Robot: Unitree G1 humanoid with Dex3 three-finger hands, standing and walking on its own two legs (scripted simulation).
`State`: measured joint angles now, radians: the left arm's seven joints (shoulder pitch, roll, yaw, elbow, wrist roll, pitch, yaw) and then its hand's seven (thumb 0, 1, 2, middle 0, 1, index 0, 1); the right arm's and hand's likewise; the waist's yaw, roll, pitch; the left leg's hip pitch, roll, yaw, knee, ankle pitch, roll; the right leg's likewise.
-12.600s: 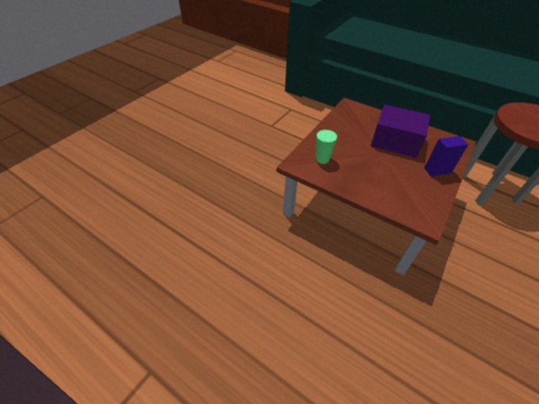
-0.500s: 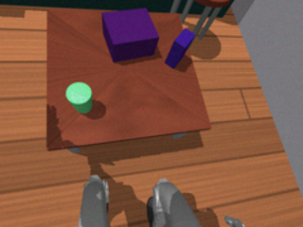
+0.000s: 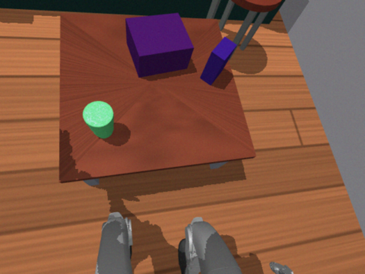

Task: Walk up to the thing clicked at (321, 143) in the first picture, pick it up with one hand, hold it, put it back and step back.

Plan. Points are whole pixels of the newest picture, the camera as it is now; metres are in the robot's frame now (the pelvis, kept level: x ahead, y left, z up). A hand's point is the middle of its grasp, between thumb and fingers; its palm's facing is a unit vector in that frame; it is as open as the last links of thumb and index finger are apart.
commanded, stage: go down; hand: left
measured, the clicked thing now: (101, 122) +0.53 +0.18 -0.26
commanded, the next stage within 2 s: none
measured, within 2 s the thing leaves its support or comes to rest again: neither
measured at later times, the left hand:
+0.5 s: hand out of the picture +0.47 +0.38 +0.07, palm faces +0.22 -0.98 -0.01, open 17.7 cm
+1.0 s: hand out of the picture +0.47 +0.38 +0.06, palm faces +0.23 -0.97 -0.01, open 17.6 cm
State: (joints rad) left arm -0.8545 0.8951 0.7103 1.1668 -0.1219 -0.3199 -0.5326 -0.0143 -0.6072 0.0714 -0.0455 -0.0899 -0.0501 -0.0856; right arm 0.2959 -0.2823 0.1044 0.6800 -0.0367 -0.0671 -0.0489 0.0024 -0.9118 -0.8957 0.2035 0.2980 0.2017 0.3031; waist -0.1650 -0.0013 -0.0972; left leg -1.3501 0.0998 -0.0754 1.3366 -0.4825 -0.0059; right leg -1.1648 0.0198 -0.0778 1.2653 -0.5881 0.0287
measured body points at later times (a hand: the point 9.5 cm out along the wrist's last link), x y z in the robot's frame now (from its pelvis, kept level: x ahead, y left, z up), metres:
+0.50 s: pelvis +0.00 +0.00 -0.01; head +0.18 +0.06 +0.40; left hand +0.45 +0.43 +0.07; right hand +0.05 -0.27 -0.10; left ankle +0.06 +0.12 -0.61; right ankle +0.00 -0.15 -0.61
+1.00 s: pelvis +0.00 +0.00 -0.01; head +0.18 +0.06 +0.40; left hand +0.45 +0.43 +0.06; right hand +0.04 -0.28 -0.10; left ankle +0.06 +0.12 -0.61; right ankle +0.00 -0.15 -0.61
